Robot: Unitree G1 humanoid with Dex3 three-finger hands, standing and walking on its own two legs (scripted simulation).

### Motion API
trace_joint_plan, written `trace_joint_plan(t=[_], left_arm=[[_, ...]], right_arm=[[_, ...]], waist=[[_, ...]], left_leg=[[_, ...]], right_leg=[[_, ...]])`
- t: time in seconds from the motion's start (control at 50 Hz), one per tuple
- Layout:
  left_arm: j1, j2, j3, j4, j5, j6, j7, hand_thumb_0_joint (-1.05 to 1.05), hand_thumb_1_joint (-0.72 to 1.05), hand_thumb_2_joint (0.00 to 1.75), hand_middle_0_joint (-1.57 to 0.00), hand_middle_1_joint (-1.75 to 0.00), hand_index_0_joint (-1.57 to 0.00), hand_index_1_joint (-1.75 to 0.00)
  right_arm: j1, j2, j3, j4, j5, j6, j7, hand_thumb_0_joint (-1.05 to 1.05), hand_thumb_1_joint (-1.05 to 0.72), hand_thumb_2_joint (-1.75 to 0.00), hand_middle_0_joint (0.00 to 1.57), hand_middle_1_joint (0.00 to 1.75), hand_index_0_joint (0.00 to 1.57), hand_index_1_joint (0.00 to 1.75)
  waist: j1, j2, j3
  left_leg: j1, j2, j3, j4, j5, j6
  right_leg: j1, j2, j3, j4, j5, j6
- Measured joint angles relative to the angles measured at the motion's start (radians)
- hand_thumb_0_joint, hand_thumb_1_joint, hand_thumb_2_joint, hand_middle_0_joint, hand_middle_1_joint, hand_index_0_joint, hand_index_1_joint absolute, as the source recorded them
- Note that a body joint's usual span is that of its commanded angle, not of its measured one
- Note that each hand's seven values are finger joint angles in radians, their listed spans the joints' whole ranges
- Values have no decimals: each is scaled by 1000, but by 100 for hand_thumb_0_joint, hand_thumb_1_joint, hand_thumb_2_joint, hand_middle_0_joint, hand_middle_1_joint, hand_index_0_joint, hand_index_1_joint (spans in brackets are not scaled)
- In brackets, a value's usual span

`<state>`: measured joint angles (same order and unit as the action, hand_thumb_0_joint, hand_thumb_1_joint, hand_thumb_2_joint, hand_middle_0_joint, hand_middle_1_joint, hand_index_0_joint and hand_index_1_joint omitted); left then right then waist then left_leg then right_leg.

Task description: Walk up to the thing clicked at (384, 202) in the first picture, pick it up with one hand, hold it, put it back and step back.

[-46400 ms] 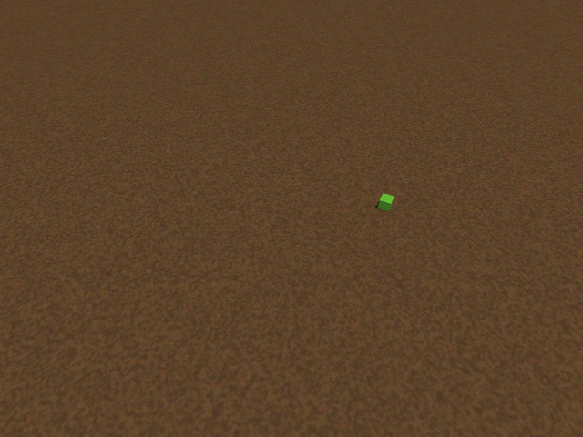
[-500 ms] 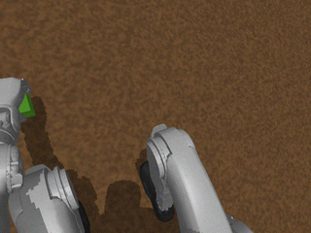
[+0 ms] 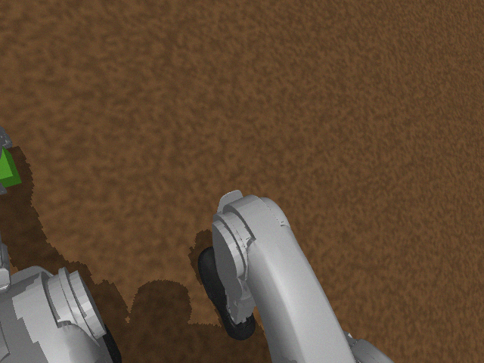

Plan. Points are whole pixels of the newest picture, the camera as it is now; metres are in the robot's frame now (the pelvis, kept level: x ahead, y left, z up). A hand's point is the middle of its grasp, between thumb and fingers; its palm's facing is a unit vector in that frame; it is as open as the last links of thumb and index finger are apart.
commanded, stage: rest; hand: left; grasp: from above
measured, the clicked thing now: out of the picture +0.48 +0.23 -0.27
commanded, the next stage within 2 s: open in 0.36 s
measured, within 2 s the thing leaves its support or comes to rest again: rests again in 1.94 s
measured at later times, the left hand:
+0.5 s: hand out of the picture +0.47 +0.24 -0.24, palm faces -0.45 -0.13 -0.88, open 8.3 cm
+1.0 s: hand out of the picture +0.47 +0.24 -0.25, palm faces -0.44 -0.12 -0.89, open 10.3 cm
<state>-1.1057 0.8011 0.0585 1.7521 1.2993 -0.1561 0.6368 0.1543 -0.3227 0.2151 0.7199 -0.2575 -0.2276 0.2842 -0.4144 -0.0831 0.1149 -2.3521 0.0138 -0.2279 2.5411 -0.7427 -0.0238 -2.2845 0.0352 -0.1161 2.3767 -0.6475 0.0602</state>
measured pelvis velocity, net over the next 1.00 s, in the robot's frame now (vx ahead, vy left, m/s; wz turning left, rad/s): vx -0.01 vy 0.00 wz -0.03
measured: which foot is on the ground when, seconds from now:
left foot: down 0.00-1.00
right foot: down 0.00-1.00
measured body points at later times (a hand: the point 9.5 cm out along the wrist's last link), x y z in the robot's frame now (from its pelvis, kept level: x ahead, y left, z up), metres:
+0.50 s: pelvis -0.01 +0.00 +0.00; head +0.27 +0.10 +0.34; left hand +0.49 +0.24 -0.19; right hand +0.01 -0.25 -0.06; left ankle +0.06 +0.13 -0.27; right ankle +0.11 -0.12 -0.27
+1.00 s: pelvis -0.01 +0.00 +0.00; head +0.28 +0.11 +0.33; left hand +0.49 +0.25 -0.20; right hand +0.01 -0.25 -0.05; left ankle +0.06 +0.13 -0.27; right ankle +0.11 -0.12 -0.27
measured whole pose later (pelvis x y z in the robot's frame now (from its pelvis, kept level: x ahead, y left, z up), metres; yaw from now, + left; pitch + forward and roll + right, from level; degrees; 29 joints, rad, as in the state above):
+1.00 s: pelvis -0.01 +0.00 +0.00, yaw -2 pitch +28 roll -14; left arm -1.15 0.89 0.05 1.82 1.29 -0.15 0.67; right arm 0.13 -0.35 0.29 0.67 -0.28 -0.28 0.32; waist -0.45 -0.12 0.17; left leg -2.34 0.01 -0.26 2.55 -0.73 -0.02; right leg -2.25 0.04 -0.14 2.35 -0.62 0.07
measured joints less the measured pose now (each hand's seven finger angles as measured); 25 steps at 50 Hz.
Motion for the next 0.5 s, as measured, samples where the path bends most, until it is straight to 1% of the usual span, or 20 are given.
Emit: trace_joint_plan(t=[0.16, 0.26, 0.36, 0.44, 0.5], left_arm=[[-12, 15, 3, 31, -2, 5, 22, -3, 23, 24, -96, -23, -94, -23], [-22, 35, 24, 51, 6, -1, 24, -3, 23, 24, -96, -23, -94, -23], [-32, 54, 27, 71, 7, -6, 27, -2, 23, 24, -96, -23, -94, -23], [-39, 63, 8, 80, 1, -10, 26, -2, 23, 24, -96, -23, -94, -23], [-39, 71, 8, 86, 2, -15, 31, -2, 23, 24, -96, -23, -93, -23]], right_arm=[[-4, -3, 21, -8, -3, -20, 17, 0, -91, -90, 20, 30, 20, 30], [-10, -9, 29, -20, -7, -28, 22, 0, -91, -90, 20, 30, 20, 30], [-14, -17, 38, -24, -10, -36, 22, 0, -91, -90, 20, 30, 20, 30], [-13, -24, 46, -30, -11, -32, 20, 0, -91, -90, 20, 30, 20, 30], [-14, -28, 53, -34, -13, -31, 17, 0, -91, -90, 20, 30, 20, 30]], waist=[[-9, -5, 10], [-18, -7, 21], [-25, -11, 31], [-25, -17, 35], [-28, -21, 36]], left_leg=[[3, 1, -7, 3, 1, 3], [6, -1, -10, 4, 4, 4], [8, -1, -17, 7, 9, 3], [9, 2, -20, 8, 11, 4], [11, 4, -21, 7, 13, 6]], right_leg=[[8, 3, -6, -5, 3, 1], [14, 3, -9, -7, 7, 4], [17, 4, -14, -8, 14, 6], [18, 8, -16, -11, 20, 8], [20, 11, -17, -14, 24, 10]])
